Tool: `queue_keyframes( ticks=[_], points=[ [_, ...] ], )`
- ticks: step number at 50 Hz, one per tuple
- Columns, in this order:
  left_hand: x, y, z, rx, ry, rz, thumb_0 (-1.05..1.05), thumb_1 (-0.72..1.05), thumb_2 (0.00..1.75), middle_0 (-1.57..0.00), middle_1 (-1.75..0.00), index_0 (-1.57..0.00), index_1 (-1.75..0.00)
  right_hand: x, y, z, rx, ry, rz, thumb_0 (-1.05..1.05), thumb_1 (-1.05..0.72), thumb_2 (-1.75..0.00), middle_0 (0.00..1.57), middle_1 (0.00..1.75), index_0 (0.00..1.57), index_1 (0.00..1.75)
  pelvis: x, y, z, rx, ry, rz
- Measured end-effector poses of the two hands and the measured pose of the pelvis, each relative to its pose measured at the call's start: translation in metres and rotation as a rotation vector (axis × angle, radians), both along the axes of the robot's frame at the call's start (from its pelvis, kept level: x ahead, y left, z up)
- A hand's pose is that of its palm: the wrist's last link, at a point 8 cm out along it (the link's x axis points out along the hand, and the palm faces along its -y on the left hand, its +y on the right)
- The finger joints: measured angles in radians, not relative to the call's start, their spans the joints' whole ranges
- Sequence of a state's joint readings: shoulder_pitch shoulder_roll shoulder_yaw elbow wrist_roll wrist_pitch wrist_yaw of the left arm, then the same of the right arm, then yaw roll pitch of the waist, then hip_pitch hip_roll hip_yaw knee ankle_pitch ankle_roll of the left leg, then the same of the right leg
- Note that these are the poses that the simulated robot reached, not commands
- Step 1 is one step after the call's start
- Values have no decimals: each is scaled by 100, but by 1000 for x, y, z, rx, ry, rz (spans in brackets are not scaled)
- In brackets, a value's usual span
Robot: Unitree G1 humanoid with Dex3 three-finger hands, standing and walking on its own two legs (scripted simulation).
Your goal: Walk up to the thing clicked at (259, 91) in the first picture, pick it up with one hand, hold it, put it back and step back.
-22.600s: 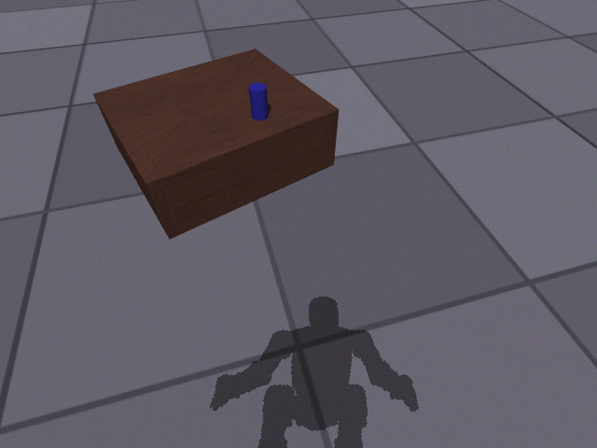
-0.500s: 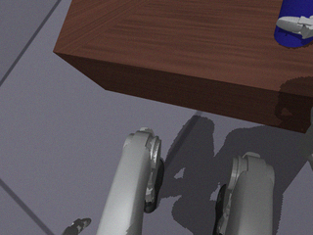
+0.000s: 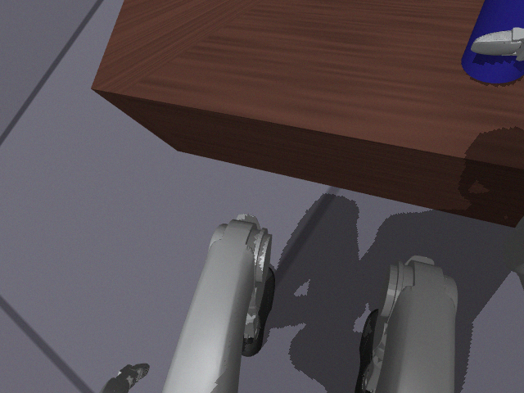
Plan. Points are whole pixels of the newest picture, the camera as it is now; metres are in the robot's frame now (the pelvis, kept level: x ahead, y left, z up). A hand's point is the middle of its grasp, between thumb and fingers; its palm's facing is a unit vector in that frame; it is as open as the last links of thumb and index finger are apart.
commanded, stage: withdraw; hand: right
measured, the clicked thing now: (520, 10) +0.60 -0.17 +0.01
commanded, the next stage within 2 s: rise in 0.16 s
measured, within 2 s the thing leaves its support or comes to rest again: rests again in 0.20 s
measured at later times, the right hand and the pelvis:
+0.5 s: hand out of the picture +0.60 -0.28 +0.12, palm faces +0.20 +0.93 -0.31, open 17.2 cm; pelvis +0.01 +0.00 +0.10, yaw +1 degrees
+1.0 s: hand out of the picture +0.46 -0.26 +0.20, palm faces +0.17 +0.93 -0.33, open 17.1 cm; pelvis +0.06 +0.00 +0.27, yaw -1 degrees
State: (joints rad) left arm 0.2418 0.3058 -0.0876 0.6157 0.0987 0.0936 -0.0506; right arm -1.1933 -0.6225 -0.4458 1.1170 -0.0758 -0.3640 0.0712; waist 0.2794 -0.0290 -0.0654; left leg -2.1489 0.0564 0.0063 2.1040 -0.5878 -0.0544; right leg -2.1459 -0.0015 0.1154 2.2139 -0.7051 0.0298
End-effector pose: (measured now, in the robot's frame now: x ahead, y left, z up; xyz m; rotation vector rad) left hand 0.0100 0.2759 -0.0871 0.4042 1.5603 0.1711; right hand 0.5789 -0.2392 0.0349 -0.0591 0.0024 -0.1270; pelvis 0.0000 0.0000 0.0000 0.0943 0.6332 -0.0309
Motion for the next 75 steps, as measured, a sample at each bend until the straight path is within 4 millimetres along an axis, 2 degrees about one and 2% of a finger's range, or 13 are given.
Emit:
queue_keyframes(
  ticks=[5, 9, 13, 16, 20, 23, 31, 36, 41, 48, 56, 65, 75],
  points=[
    [3, 0, 13, 6, -10, 28, 0, 88, 91, -20, -29, -19, -30, 1, -22, 32, -16, -9, -33, -1, 40, -20, 26, 23, 26, 23, 2, 0, 16, -6, 3, 2],
    [6, 0, 30, 7, -24, 41, 0, 87, 91, -20, -29, -19, -30, 3, -41, 69, -20, -9, -51, -1, 43, -15, 19, 16, 19, 16, 4, 0, 35, -10, 7, 1],
    [8, 1, 50, 9, -35, 41, 0, 87, 90, -20, -29, -19, -30, 6, -54, 96, -10, 13, -43, -1, 47, -10, 14, 11, 13, 11, 6, 0, 53, -8, 10, -1],
    [8, 2, 63, 9, -38, 38, 0, 87, 90, -21, -30, -20, -30, 7, -58, 104, -29, 49, -27, -1, 49, -8, 11, 8, 11, 8, 7, 0, 63, -6, 10, 0],
    [7, 1, 77, -7, -21, 60, 0, 88, 91, -21, -31, -20, -31, 3, -64, 99, -132, 205, -50, -1, 49, -7, 8, 7, 9, 7, 7, -1, 78, -13, 12, 8],
    [8, -2, 89, -27, -13, 75, 0, 88, 91, -21, -31, -20, -31, -2, -72, 102, -187, 269, -87, -1, 50, -7, 7, 6, 8, 6, 8, -2, 92, -15, 11, 16],
    [18, -11, 131, -46, -20, 102, 0, 90, 90, -20, -30, -20, -30, -20, -106, 152, -239, 317, -240, -1, 45, -11, 7, 7, 8, 7, 18, -3, 140, -15, -23, 22],
    [31, -10, 163, -41, -47, 107, 0, 90, 90, -20, -30, -20, -30, -36, -111, 176, -263, 374, -252, -1, 43, -12, 7, 7, 7, 7, 28, -5, 173, -12, -56, 17],
    [55, -10, 197, -40, -113, 112, 0, 90, 90, -20, -30, -20, -30, -65, -96, 182, -268, 441, -201, 0, 44, -11, 7, 7, 7, 7, 41, -5, 208, -16, -102, 15],
    [105, -15, 245, -34, -265, 93, 0, 90, 90, -20, -30, -20, -29, -127, -64, 186, -200, 537, -155, -1, 47, -9, 7, 6, 7, 6, 58, -3, 256, -25, -195, 2],
    [158, -22, 289, -38, -431, 37, 0, 90, 90, -20, -30, -20, -29, -193, -50, 213, -162, 620, -201, -1, 49, -8, 7, 6, 7, 6, 73, 1, 300, -42, -310, -16],
    [198, -27, 317, -67, -567, 13, 1, 90, 90, -20, -30, -20, -29, -259, -25, 239, -141, 683, -200, -1, 49, -8, 7, 6, 7, 6, 86, 5, 328, -68, -418, -25],
    [242, -36, 344, -100, -750, -16, 1, 90, 90, -20, -30, -20, -29, -338, 11, 260, -88, 719, -180, 0, 49, -8, 7, 6, 7, 6, 91, 10, 339, -82, -498, -28]
  ],
)
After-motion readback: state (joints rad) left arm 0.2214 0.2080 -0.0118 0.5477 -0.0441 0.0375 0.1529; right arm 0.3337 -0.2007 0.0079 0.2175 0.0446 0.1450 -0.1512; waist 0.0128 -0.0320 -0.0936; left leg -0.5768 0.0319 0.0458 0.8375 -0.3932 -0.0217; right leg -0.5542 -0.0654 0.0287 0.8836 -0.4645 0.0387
